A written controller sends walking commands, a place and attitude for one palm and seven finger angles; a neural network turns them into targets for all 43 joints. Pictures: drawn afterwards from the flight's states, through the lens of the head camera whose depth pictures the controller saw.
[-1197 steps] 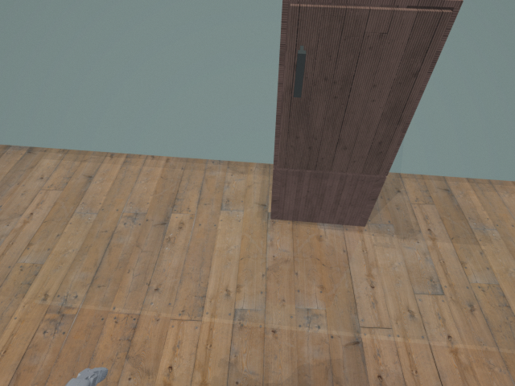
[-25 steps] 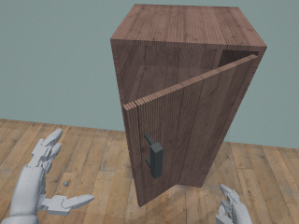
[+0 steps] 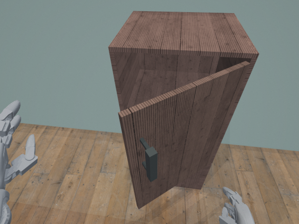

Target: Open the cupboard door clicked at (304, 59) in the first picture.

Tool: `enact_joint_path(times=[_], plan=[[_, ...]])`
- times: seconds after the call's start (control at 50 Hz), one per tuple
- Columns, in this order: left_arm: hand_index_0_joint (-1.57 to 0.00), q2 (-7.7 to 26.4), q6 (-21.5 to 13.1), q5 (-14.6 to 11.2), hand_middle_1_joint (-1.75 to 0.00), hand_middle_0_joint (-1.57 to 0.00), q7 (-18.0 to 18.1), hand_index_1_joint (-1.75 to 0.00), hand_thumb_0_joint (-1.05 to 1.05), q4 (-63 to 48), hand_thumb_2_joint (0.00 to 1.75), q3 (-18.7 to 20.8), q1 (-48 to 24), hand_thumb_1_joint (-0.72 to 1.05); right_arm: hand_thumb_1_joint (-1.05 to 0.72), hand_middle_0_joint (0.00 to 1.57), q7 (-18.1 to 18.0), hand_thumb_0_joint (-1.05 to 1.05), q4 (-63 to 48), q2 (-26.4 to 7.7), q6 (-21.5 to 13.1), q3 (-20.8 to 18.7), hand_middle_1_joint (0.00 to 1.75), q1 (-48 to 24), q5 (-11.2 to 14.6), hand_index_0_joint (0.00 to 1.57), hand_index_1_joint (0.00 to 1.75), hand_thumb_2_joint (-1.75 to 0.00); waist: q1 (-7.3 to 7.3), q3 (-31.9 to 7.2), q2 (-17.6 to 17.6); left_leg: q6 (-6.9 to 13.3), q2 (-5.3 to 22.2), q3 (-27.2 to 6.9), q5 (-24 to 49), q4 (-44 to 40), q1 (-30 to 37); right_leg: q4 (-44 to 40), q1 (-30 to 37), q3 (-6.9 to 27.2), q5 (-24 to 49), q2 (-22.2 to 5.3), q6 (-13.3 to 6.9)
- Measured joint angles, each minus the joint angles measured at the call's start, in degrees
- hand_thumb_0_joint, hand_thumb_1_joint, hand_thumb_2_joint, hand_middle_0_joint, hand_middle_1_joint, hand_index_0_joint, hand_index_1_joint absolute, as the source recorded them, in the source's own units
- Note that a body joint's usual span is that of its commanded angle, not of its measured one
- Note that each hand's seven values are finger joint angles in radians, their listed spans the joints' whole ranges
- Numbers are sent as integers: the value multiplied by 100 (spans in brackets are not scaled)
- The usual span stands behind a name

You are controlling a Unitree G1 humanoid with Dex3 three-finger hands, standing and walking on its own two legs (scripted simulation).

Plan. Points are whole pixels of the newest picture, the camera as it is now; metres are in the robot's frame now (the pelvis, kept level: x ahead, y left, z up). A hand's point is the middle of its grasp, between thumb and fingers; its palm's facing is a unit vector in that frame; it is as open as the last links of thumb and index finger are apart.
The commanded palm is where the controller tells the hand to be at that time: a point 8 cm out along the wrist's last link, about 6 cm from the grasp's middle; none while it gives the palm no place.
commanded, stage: draw the hand back to the body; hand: left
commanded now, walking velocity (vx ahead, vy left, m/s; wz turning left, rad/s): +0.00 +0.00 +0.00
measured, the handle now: (147, 159) +0.29 +0.05 +0.03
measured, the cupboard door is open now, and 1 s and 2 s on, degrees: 39 39 39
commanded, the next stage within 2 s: step back with the hand held close in 0.30 s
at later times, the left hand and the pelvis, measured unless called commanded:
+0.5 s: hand (39, 161) +0.18 +0.25 +0.16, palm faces +0.46 -0.78 -0.43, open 7.4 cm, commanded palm +0.13 +0.28 +0.18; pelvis -0.01 -0.02 +0.00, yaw +0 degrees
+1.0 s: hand (13, 186) +0.13 +0.28 +0.15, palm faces +0.41 -0.76 -0.52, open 7.4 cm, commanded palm +0.08 +0.31 +0.18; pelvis -0.08 +0.02 -0.01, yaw -2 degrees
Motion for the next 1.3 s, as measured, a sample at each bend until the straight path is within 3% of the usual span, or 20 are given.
enact_joint_path(times=[0.2,0.44,0.56,0.66,0.74,0.86,1.12,1.3], plan=[[-21,-183,18,5,-31,-21,-94,-31,1,198,89,-249,90,87,-91,20,23,2,95,-8,74,-71,30,-59,-9,20,30,-90,-8,87,22,-67,81,0,108,-181,154,-199,156,-2,126,79,-81],[-21,-154,-83,-6,-31,-21,-58,-31,1,357,90,-160,-33,89,-91,20,11,2,184,35,27,-88,30,-116,-11,20,30,-90,-16,169,74,-128,159,-19,175,-232,233,-373,290,-26,260,153,-146],[-21,-4,-474,126,-31,-21,-32,-31,1,483,90,245,-96,89,-91,20,78,2,11,10,231,-77,30,-203,-5,21,30,-90,-216,116,27,-122,205,-32,197,-37,-278,-507,-70,-50,456,197,-145],[-21,-25,-504,175,-31,-21,-33,-31,1,220,90,106,311,89,-91,20,60,2,-106,-95,390,-185,30,-209,-14,21,30,-90,-360,107,-69,-41,75,151,335,-152,-469,-356,-419,130,509,75,-39],[-21,150,-499,209,-31,-21,-39,-31,1,-34,90,85,520,89,-91,20,0,2,-171,-102,524,-284,30,-158,6,20,30,-90,-425,89,-191,30,-44,247,391,-117,-597,-112,-655,224,468,-34,39],[-22,374,-575,230,-31,-22,47,-31,1,-155,90,407,512,89,-91,20,-34,2,-273,-31,624,-308,30,-107,32,20,30,-90,-456,61,-356,113,-135,327,409,142,-861,169,-934,291,489,-121,116],[-22,35,-703,578,-31,-21,140,-31,1,-134,90,426,111,89,-91,20,-45,2,-424,24,508,-227,30,123,-18,21,30,-90,-349,205,-470,303,-180,467,66,1225,-1549,1083,-1533,332,341,-208,213],[-22,186,-982,536,-31,-21,201,-31,1,-536,90,674,-2,89,-90,20,12,2,-391,59,401,-203,30,158,-44,21,30,-90,-462,345,-590,284,-128,558,-12,1565,-1895,1330,-1827,313,370,-244,219]])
